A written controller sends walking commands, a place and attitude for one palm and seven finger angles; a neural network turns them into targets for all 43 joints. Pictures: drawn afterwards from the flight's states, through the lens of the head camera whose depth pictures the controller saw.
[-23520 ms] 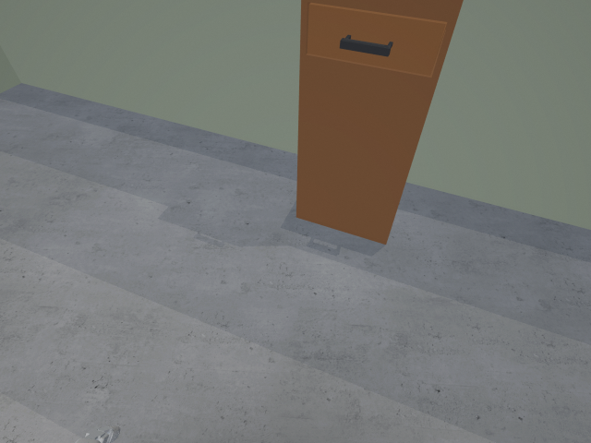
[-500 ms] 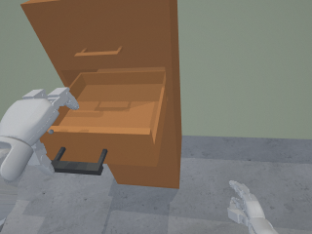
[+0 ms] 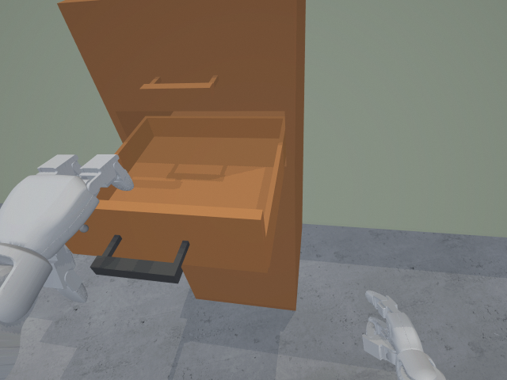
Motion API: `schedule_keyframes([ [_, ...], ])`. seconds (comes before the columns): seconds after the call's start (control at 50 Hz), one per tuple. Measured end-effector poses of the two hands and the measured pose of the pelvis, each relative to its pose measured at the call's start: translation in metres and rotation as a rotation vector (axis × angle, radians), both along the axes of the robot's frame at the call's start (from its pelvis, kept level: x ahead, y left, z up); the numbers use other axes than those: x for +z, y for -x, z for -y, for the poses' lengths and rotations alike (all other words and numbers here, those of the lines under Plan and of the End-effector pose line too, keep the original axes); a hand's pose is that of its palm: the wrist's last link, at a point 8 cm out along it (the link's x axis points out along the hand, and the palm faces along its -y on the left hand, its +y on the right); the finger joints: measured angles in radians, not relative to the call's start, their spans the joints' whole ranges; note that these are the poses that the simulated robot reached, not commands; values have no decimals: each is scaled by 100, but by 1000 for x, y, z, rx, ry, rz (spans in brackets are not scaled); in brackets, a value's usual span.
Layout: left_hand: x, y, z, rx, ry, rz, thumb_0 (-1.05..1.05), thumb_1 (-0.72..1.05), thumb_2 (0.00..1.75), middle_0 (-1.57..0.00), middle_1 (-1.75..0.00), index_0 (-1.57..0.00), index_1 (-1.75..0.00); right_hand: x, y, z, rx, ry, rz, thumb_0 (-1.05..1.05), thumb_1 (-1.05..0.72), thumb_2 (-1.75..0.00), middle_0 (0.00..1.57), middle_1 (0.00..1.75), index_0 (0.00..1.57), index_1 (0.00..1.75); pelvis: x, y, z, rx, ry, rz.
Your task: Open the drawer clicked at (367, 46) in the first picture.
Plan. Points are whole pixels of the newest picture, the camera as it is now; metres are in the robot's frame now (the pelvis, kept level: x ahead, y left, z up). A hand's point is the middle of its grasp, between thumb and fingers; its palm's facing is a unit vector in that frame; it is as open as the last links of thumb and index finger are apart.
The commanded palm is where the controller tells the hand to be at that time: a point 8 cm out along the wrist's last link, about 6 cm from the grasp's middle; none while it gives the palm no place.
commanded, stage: draw the hand back to the body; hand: left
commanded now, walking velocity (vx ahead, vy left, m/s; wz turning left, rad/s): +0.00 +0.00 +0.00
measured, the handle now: (142, 256) +0.26 +0.24 +0.08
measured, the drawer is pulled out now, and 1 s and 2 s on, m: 0.30 0.30 0.30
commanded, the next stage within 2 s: step back with the hand held close in 1.08 s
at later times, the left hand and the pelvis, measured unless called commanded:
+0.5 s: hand (80, 187) +0.22 +0.22 +0.27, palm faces +0.49 -0.82 -0.31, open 12.1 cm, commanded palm +0.17 +0.26 +0.27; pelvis +0.03 -0.01 +0.01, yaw -1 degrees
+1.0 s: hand (69, 199) +0.21 +0.23 +0.27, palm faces +0.53 -0.79 -0.31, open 7.9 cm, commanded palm +0.16 +0.27 +0.27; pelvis +0.02 -0.01 +0.01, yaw +0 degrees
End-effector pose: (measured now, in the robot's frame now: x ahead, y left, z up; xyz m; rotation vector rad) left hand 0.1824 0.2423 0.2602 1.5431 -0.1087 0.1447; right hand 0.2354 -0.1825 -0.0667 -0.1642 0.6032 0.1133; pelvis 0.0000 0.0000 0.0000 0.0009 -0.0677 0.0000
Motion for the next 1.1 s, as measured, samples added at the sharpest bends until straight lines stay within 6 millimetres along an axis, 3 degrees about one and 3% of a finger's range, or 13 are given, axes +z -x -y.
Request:
schedule_keyframes([
  [0.1, 8, 3, -11, 14, -7, 21, 0, -50, 30, -32, -120, -32, -120, 2, 0, -1, 5, 2, 0, 1, -90, -90, 20, 30, 20, 30, 0, -1, 1, 2, 3, 1],
  [0.2, 5, 9, -19, -158, 664, 297, 0, -47, 32, -32, -118, -32, -118, 5, 12, 5, -49, 20, 41, 1, -90, -90, 20, 30, 20, 30, 2, -2, 4, 5, 12, 18],
  [0.26, 1, 13, -19, -209, 875, 455, 0, -41, 34, -32, -115, -31, -115, 6, 26, 14, -78, 60, 28, 1, -90, -90, 20, 30, 20, 30, 4, -7, 8, -2, 13, 23],
  [0.32, 1, 15, -18, -240, 971, 569, 0, -34, 37, -31, -110, -30, -110, 4, 37, 25, -101, 99, 4, 1, -90, -90, 20, 30, 20, 30, 5, -14, 9, -5, 15, 30],
  [0.42, 9, 10, -17, -266, 977, 636, 0, -20, 44, -30, -100, -29, -101, -2, 45, 40, -137, 129, -29, 1, -90, -90, 20, 30, 20, 30, 5, -24, 9, -8, 15, 36],
  [0.52, 17, 3, -14, -281, 936, 614, 0, -4, 51, -28, -90, -27, -90, -5, 40, 47, -167, 115, -31, 2, -90, -90, 20, 30, 20, 30, 6, -30, 7, -16, 14, 31],
  [0.66, 14, 1, -14, -243, 915, 557, 0, 20, 61, -26, -74, -26, -74, -3, 24, 43, -177, 76, -8, 2, -90, -90, 20, 30, 20, 30, 6, -33, 8, -22, 12, 21],
  [0.82, 12, 14, -19, -189, 924, 583, 1, 48, 73, -24, -56, -24, -57, 2, 12, 34, -144, 60, 17, 1, -90, -90, 20, 30, 20, 30, 6, -32, 11, -13, 14, 22],
  [0.98, 10, 19, -21, -174, 958, 614, 1, 74, 84, -22, -40, -22, -40, 5, 14, 32, -124, 66, 26, 1, -90, -90, 20, 30, 20, 30, 6, -26, 14, -7, 13, 32],
  [1.1, 10, 21, -19, -188, 963, 609, 1, 84, 88, -22, -33, -21, -33, 5, 23, 36, -131, 72, 23, 1, -90, -90, 20, 30, 20, 30, 7, -21, 14, -8, 13, 38],
])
